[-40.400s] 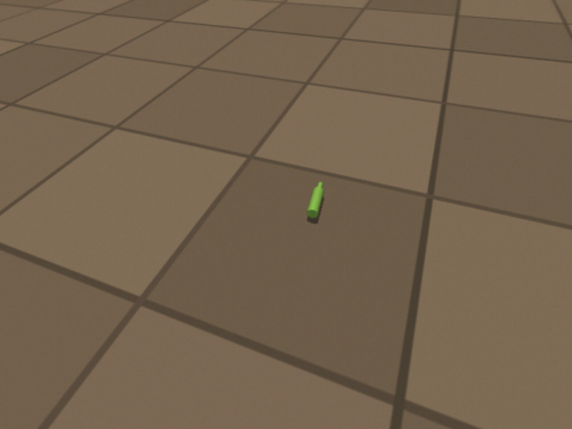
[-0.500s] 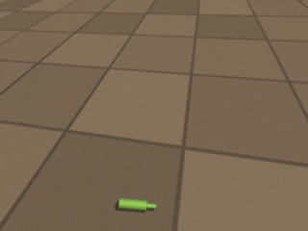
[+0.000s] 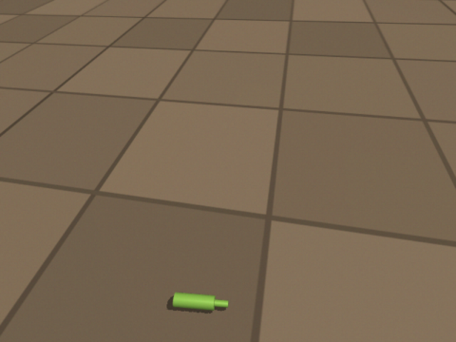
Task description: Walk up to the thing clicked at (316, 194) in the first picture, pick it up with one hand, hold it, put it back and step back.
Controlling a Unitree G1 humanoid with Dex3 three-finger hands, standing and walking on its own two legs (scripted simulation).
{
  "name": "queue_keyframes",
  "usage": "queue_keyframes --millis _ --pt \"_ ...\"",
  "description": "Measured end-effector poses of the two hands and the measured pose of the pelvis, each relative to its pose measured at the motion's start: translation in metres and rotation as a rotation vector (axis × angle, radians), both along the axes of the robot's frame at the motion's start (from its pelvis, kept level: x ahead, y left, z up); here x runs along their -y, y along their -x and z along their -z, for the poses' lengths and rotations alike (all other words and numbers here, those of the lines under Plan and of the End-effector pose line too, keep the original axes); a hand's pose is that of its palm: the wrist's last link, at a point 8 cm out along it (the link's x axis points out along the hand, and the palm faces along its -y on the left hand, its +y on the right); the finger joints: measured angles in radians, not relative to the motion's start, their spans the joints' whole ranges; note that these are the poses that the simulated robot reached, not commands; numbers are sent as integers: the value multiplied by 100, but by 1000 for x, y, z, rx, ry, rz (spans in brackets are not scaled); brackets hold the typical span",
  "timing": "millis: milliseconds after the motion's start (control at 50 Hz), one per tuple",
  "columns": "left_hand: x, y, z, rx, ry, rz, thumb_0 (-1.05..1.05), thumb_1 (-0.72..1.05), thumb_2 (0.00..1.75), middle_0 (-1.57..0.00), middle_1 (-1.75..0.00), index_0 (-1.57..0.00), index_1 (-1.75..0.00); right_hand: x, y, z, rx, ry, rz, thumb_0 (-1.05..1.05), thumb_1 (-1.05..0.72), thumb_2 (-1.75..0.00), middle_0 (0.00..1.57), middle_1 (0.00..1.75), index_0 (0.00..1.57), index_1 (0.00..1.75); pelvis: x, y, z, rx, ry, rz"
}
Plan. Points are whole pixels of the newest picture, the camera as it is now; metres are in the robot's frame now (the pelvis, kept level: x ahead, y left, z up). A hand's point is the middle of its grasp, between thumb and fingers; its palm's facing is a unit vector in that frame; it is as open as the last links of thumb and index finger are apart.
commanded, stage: stand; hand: left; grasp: from above
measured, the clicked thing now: (201, 301) +0.45 +0.19 -0.75
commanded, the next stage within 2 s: step back in 0.28 s
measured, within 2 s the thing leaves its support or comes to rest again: neither
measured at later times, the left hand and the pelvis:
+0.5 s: hand out of the picture +0.08 +0.28 -0.16, palm faces +0.00 -0.92 -0.38, open 7.4 cm; pelvis -0.02 +0.02 -0.01, yaw +0 degrees
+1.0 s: hand out of the picture +0.01 +0.34 -0.18, palm faces -0.07 -0.92 -0.39, open 7.4 cm; pelvis -0.10 +0.07 -0.02, yaw -3 degrees
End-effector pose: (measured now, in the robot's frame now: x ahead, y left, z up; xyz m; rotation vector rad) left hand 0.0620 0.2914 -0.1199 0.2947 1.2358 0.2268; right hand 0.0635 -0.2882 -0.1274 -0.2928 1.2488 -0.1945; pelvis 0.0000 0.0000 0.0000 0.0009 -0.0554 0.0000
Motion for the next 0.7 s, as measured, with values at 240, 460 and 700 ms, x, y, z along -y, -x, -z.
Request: queue_keyframes --millis 240,460,700 --pt "1 -1 0 -14 -3 5 1 90 90 -21 -30 -20 -30 4 1 2 -21 -1 0 1 -90 -90 21 30 20 30 2 -4 0 -8 -1 0" --pt "-24 -7 3 10 -37 1 1 90 90 -21 -30 -21 -30 10 -4 1 1 45 -2 1 -90 -90 21 30 20 30 -11 18 9 -14 -2 -3" --pt "-75 -31 25 107 -17 40 1 91 90 -21 -30 -20 -30 -33 45 -8 -51 121 -23 1 -90 -90 20 30 20 30 -60 49 21 -22 24 -25"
